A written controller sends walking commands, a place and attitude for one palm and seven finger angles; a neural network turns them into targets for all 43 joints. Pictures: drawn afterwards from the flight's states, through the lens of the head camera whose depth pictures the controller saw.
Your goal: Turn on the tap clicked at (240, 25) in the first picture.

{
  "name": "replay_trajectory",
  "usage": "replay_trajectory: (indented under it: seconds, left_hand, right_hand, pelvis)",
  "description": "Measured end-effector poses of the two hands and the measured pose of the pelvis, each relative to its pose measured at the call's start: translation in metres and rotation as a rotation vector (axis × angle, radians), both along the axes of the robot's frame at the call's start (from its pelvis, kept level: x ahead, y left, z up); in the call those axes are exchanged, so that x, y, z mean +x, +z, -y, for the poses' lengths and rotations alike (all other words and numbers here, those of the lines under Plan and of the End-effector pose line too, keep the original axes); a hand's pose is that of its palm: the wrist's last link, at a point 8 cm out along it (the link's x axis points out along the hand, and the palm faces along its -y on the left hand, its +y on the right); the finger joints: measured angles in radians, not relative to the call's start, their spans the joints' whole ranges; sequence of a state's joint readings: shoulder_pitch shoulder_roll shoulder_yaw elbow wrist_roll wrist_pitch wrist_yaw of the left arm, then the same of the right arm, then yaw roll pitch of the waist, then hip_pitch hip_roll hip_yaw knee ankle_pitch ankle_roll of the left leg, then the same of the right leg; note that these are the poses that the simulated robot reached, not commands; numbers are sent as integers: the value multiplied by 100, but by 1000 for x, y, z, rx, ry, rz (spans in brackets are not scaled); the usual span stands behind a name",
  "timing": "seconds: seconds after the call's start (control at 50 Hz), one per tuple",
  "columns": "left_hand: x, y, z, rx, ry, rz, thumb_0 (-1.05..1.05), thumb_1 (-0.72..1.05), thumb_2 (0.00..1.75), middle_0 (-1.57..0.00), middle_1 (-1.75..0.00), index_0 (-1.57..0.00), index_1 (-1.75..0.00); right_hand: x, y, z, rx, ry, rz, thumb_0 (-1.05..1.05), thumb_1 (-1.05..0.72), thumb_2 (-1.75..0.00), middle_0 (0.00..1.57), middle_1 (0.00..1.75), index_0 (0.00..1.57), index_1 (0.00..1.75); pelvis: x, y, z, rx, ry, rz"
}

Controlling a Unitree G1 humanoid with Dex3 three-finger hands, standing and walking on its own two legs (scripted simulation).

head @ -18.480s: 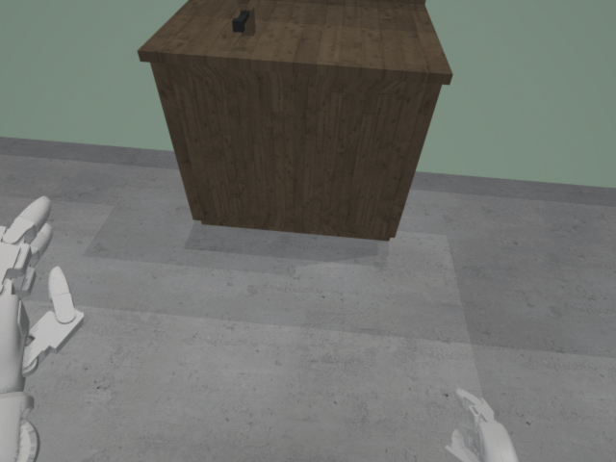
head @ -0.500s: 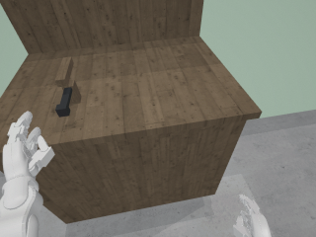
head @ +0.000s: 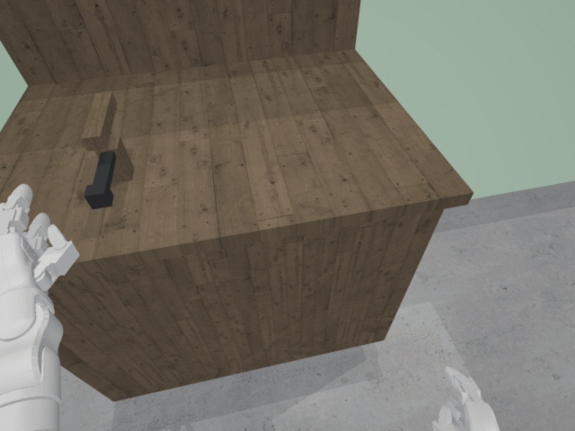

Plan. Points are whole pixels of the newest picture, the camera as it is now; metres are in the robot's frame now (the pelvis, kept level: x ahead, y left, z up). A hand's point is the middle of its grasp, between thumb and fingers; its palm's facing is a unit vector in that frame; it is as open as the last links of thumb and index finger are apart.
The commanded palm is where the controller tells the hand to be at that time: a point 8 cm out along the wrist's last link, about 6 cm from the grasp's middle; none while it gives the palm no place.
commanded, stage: reach beside the lever's end, fingers flat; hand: left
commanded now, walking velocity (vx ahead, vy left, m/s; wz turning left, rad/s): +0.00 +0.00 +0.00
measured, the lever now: (99, 195) +0.39 +0.33 +0.12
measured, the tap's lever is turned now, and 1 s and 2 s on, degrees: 0 0 0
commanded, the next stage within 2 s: push the lever round in 0.82 s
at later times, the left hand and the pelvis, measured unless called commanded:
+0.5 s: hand (78, 223) +0.35 +0.35 +0.10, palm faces +0.55 -0.83 -0.08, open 7.8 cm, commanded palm +0.30 +0.38 +0.10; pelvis +0.00 +0.01 -0.01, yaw -1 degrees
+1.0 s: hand (69, 230) +0.34 +0.36 +0.10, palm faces +0.54 -0.84 -0.06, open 7.8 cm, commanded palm +0.29 +0.38 +0.10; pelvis +0.01 +0.02 -0.01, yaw -1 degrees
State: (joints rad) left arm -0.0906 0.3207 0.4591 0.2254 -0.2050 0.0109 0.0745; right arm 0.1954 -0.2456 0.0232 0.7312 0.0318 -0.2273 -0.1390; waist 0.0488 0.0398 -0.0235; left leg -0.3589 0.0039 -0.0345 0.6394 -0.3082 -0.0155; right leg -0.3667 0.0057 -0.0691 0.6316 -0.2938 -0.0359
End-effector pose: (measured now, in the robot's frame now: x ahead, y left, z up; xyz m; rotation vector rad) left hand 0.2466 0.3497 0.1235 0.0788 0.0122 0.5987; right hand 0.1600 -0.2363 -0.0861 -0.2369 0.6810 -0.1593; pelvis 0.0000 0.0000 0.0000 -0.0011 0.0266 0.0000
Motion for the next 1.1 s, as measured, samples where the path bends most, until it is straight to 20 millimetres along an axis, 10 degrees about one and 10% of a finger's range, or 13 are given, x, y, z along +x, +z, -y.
replay_trajectory:
  seconds: [0.6,1.1]
  left_hand:
    - [63,-22,-32,-12,-35,-3,2,90,90,-15,-15,-16,-15]
    - [48,-23,-34,-21,-26,2,2,90,90,-15,-15,-15,-15]
  right_hand:
    - [-62,-21,11,-31,-102,-213,1,-90,-90,20,30,20,30]
    - [-19,-13,-6,-27,-38,-122,1,-90,-90,20,30,20,30]
  pelvis:
    - [4,-8,-14,-15,-21,-90]
    - [6,-8,-18,-23,-3,-83]
